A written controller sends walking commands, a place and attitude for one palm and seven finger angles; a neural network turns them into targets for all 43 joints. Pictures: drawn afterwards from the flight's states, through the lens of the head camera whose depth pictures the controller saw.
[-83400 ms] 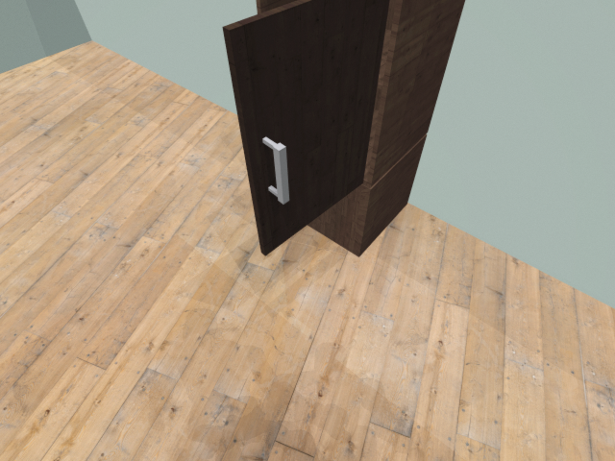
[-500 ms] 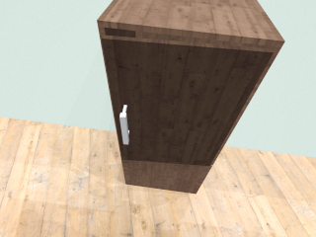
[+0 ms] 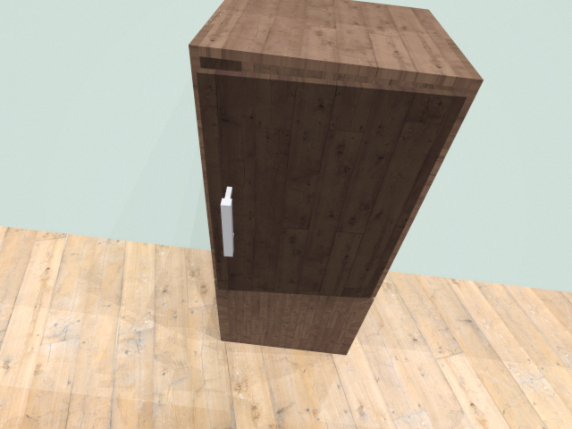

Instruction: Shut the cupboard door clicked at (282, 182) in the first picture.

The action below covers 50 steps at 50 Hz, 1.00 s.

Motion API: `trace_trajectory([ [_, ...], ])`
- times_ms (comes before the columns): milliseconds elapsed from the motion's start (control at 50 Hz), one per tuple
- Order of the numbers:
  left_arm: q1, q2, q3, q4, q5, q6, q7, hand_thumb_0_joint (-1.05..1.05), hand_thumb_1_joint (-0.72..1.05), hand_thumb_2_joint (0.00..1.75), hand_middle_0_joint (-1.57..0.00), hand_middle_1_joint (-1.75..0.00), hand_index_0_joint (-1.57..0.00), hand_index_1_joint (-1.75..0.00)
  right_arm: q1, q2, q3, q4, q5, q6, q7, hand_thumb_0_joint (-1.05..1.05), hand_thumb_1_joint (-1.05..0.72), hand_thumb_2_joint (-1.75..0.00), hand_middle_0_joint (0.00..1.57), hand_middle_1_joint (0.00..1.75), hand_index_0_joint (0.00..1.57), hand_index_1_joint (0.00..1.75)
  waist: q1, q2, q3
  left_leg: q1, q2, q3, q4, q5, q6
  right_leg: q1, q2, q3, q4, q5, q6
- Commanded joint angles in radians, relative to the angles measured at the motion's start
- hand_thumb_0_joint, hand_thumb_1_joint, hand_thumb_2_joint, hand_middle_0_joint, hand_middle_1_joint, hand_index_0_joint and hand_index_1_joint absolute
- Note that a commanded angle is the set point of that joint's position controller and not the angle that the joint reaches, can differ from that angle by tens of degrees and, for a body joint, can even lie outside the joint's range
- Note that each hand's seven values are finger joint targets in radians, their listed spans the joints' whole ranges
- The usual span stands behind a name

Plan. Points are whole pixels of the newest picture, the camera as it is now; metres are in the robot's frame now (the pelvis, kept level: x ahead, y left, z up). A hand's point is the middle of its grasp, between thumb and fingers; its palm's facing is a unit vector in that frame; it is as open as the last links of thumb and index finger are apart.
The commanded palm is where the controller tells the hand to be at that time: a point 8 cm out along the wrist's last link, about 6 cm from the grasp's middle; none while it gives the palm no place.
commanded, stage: come to a stop and stand still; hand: left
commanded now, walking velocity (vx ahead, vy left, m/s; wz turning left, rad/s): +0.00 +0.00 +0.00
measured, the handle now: (228, 222) +0.51 +0.14 -0.05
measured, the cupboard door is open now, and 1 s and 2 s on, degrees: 4 4 4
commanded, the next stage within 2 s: look again from close up in 0.28 s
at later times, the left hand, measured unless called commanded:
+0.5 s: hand out of the picture -0.02 +0.15 -0.18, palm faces +0.03 -0.99 -0.13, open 7.3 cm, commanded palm none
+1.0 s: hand out of the picture -0.03 +0.17 -0.18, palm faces +0.04 -0.99 -0.15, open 7.3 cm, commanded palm none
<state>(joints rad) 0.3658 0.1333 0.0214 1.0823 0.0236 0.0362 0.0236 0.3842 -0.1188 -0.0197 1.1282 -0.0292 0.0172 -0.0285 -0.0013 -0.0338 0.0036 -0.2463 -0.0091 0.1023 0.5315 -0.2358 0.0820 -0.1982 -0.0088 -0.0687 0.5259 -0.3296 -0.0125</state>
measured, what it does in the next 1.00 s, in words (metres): stands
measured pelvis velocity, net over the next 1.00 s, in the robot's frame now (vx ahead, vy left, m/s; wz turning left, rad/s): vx -0.01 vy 0.02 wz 0.01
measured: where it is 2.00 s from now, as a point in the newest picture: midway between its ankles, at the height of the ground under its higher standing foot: outside the picture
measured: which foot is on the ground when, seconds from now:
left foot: down 0.00-1.00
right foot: down 0.00-1.00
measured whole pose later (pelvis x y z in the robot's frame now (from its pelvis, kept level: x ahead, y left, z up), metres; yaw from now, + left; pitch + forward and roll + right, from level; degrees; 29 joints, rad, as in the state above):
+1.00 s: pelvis -0.01 +0.02 +0.00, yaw +0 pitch -1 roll -1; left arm 0.37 0.15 -0.02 1.07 0.02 0.00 0.05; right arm 0.30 -0.16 0.01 1.07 -0.01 -0.02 -0.02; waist 0.01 -0.03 0.00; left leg -0.24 -0.06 0.11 0.43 -0.17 0.11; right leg -0.16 -0.05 -0.07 0.45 -0.26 0.02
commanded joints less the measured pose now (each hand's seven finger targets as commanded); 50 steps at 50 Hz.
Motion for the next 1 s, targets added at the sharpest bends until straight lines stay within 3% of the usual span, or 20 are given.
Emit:
trace_trajectory([
  [0, 0.093, 0.014, 0.006, -0.021, 0.013, -0.012, -0.001, 0.0, 0.9, 0.9, -0.2, -0.3, -0.2, -0.3, -0.047, -0.148, -0.024, -0.061, 0.013, -0.026, -0.009, 0.0, -0.9, -0.9, 0.2, 0.3, 0.2, 0.3, 0.046, 0.175, 0.195, -0.287, 0.25, -0.359, -0.462, -0.532, 0.035, 0.039, -0.017, -0.001, 0.128, -0.036, 0.004],
  [60, 0.118, -0.01, -0.001, -0.002, 0.003, -0.021, 0.006, 0.0, 0.9, 0.9, -0.2, -0.3, -0.2, -0.3, -0.027, -0.118, -0.02, -0.041, 0.016, -0.028, -0.014, 0.0, -0.9, -0.9, 0.2, 0.3, 0.2, 0.3, 0.045, 0.102, 0.142, -0.171, 0.214, -0.288, -0.391, -0.372, 0.026, 0.045, -0.038, 0.012, -0.014, 0.003, 0.007],
  [100, 0.119, -0.007, -0.005, 0.009, -0.002, -0.036, 0.013, 0.0, 0.9, 0.9, -0.2, -0.3, -0.2, -0.3, 0.005, -0.08, -0.013, -0.022, 0.02, -0.033, -0.015, 0.0, -0.9, -0.9, 0.2, 0.3, 0.2, 0.3, 0.03, 0.016, 0.124, -0.093, 0.156, -0.229, -0.308, -0.209, -0.01, 0.049, -0.065, 0.064, -0.157, 0.076, -0.002],
  [140, 0.122, 0.002, -0.012, 0.021, -0.008, -0.046, 0.022, 0.0, 0.9, 0.9, -0.2, -0.3, -0.2, -0.3, 0.034, -0.044, -0.006, -0.009, 0.024, -0.037, -0.012, 0.0, -0.9, -0.9, 0.2, 0.3, 0.2, 0.3, 0.01, 0.023, 0.099, -0.014, 0.115, -0.175, -0.26, -0.06, -0.038, 0.015, -0.107, 0.103, -0.193, 0.097, -0.021],
  [160, 0.12, 0.004, -0.013, 0.027, -0.008, -0.049, 0.023, 0.0, 0.9, 0.9, -0.2, -0.3, -0.2, -0.3, 0.045, -0.04, -0.004, -0.001, 0.023, -0.04, -0.011, 0.0, -0.9, -0.9, 0.2, 0.3, 0.2, 0.3, 0.001, 0.02, 0.064, 0.036, 0.112, -0.165, -0.251, 0.004, -0.043, 0.007, -0.105, 0.1, -0.183, 0.127, -0.021],
  [180, 0.113, 0.002, -0.014, 0.028, -0.01, -0.054, 0.024, 0.0, 0.9, 0.9, -0.2, -0.3, -0.2, -0.3, 0.042, -0.043, -0.006, 0.002, 0.024, -0.042, -0.012, 0.0, -0.9, -0.9, 0.2, 0.3, 0.2, 0.3, 0.001, -0.037, 0.045, 0.074, 0.118, -0.158, -0.223, 0.067, -0.038, 0.004, -0.096, 0.097, -0.185, 0.158, -0.015],
  [200, 0.105, -0.007, -0.017, 0.03, -0.011, -0.056, 0.026, 0.0, 0.9, 0.9, -0.2, -0.3, -0.2, -0.3, 0.043, -0.051, -0.006, 0.007, 0.024, -0.043, -0.013, 0.0, -0.9, -0.9, 0.2, 0.3, 0.2, 0.3, -0.005, -0.048, 0.039, 0.096, 0.121, -0.148, -0.211, 0.111, -0.036, -0.001, -0.099, 0.094, -0.189, 0.179, -0.009],
  [340, 0.117, -0.01, -0.02, 0.039, -0.007, -0.051, 0.031, 0.0, 0.9, 0.9, -0.2, -0.3, -0.2, -0.3, 0.017, -0.036, 0.0, 0.021, 0.026, -0.041, -0.014, 0.0, -0.9, -0.9, 0.2, 0.3, 0.2, 0.3, -0.003, 0.025, 0.104, 0.074, 0.123, -0.137, -0.235, 0.083, -0.04, -0.026, -0.101, 0.101, -0.202, 0.169, 0.001],
  [360, 0.104, 0.069, -0.031, 0.057, 0.01, -0.077, 0.058, 0.0, 0.9, 0.9, -0.2, -0.3, -0.2, -0.3, -0.057, -0.119, 0.015, -0.062, 0.026, -0.053, 0.001, 0.0, -0.9, -0.9, 0.2, 0.3, 0.2, 0.3, 0.01, -0.003, 0.147, -0.028, 0.127, -0.151, -0.08, 0.177, -0.06, -0.058, -0.108, 0.1, -0.187, 0.189, -0.014],
  [380, 0.105, 0.07, -0.024, 0.043, 0.011, -0.092, 0.055, 0.0, 0.9, 0.9, -0.2, -0.3, -0.2, -0.3, -0.067, -0.089, 0.022, -0.08, 0.02, -0.063, 0.005, 0.0, -0.9, -0.9, 0.2, 0.3, 0.2, 0.3, -0.002, 0.082, 0.114, 0.002, 0.104, -0.146, -0.078, 0.278, -0.066, -0.039, -0.126, 0.11, -0.165, 0.349, -0.026],
  [400, 0.113, 0.06, -0.022, 0.025, 0.003, -0.089, 0.048, 0.0, 0.9, 0.9, -0.2, -0.3, -0.2, -0.3, -0.007, -0.056, 0.015, -0.063, 0.017, -0.069, -0.003, 0.0, -0.9, -0.9, 0.2, 0.3, 0.2, 0.3, -0.013, 0.087, 0.036, 0.04, 0.106, -0.155, -0.095, 0.239, -0.059, 0.013, -0.125, 0.1, -0.122, 0.273, -0.039],
  [440, 0.098, 0.041, -0.028, 0.024, -0.008, -0.082, 0.042, 0.0, 0.9, 0.9, -0.2, -0.3, -0.2, -0.3, 0.017, -0.085, 0.015, -0.061, 0.017, -0.066, -0.008, 0.0, -0.9, -0.9, 0.2, 0.3, 0.2, 0.3, -0.012, 0.078, -0.041, 0.047, 0.121, -0.179, -0.094, 0.221, -0.032, 0.035, -0.1, 0.081, -0.104, 0.167, -0.039],
  [480, 0.083, 0.04, -0.026, 0.011, -0.004, -0.072, 0.039, 0.0, 0.9, 0.9, -0.2, -0.3, -0.2, -0.3, 0.005, -0.088, 0.012, -0.074, 0.016, -0.061, -0.008, 0.0, -0.9, -0.9, 0.2, 0.3, 0.2, 0.3, -0.007, 0.08, -0.008, 0.014, 0.125, -0.192, -0.12, 0.172, -0.024, 0.021, -0.087, 0.063, -0.086, 0.13, -0.037],
  [560, 0.074, 0.038, -0.027, -0.007, -0.002, -0.058, 0.031, 0.0, 0.9, 0.9, -0.2, -0.3, -0.2, -0.3, -0.021, -0.112, 0.007, -0.103, 0.017, -0.051, -0.003, 0.0, -0.9, -0.9, 0.2, 0.3, 0.2, 0.3, -0.001, 0.033, 0.115, -0.086, 0.125, -0.229, -0.216, -0.071, -0.019, -0.031, -0.074, 0.064, -0.09, 0.061, -0.035],
  [640, 0.069, 0.054, -0.026, -0.024, -0.002, -0.056, 0.028, 0.0, 0.9, 0.9, -0.2, -0.3, -0.2, -0.3, -0.033, -0.126, 0.004, -0.108, 0.017, -0.05, 0.002, 0.0, -0.9, -0.9, 0.2, 0.3, 0.2, 0.3, 0.005, 0.006, 0.119, -0.086, 0.123, -0.229, -0.243, -0.102, -0.019, -0.027, -0.08, 0.067, -0.098, 0.071, -0.031],
  [740, 0.07, 0.071, -0.024, -0.041, 0.0, -0.05, 0.025, 0.0, 0.9, 0.9, -0.2, -0.3, -0.2, -0.3, -0.048, -0.147, 0.001, -0.116, 0.016, -0.049, 0.004, 0.0, -0.9, -0.9, 0.2, 0.3, 0.2, 0.3, 0.006, 0.034, 0.098, -0.069, 0.126, -0.236, -0.276, -0.149, -0.022, -0.022, -0.08, 0.069, -0.107, 0.067, -0.026],
  [820, 0.072, 0.081, -0.024, -0.046, -0.001, -0.054, 0.023, 0.0, 0.9, 0.9, -0.2, -0.3, -0.2, -0.3, -0.054, -0.151, 0.004, -0.111, 0.018, -0.052, 0.005, 0.0, -0.9, -0.9, 0.2, 0.3, 0.2, 0.3, 0.006, 0.028, 0.055, -0.023, 0.126, -0.216, -0.26, -0.074, -0.024, -0.01, -0.089, 0.074, -0.123, 0.104, -0.023],
  [920, 0.077, 0.087, -0.026, -0.041, -0.001, -0.053, 0.022, 0.0, 0.9, 0.9, -0.2, -0.3, -0.2, -0.3, -0.06, -0.147, 0.005, -0.1, 0.022, -0.05, 0.007, 0.0, -0.9, -0.9, 0.2, 0.3, 0.2, 0.3, 0.008, 0.036, 0.061, -0.024, 0.123, -0.211, -0.267, -0.086, -0.027, -0.008, -0.095, 0.075, -0.142, 0.103, -0.02],
  [980, 0.088, 0.072, -0.027, -0.028, 0.002, -0.047, 0.017, 0.0, 0.9, 0.9, -0.2, -0.3, -0.2, -0.3, -0.044, -0.147, 0.001, -0.08, 0.018, -0.045, 0.004, 0.0, -0.9, -0.9, 0.2, 0.3, 0.2, 0.3, 0.001, 0.031, 0.059, -0.013, 0.151, -0.245, -0.3, -0.211, -0.021, -0.025, -0.069, 0.052, -0.118, 0.033, -0.017],
])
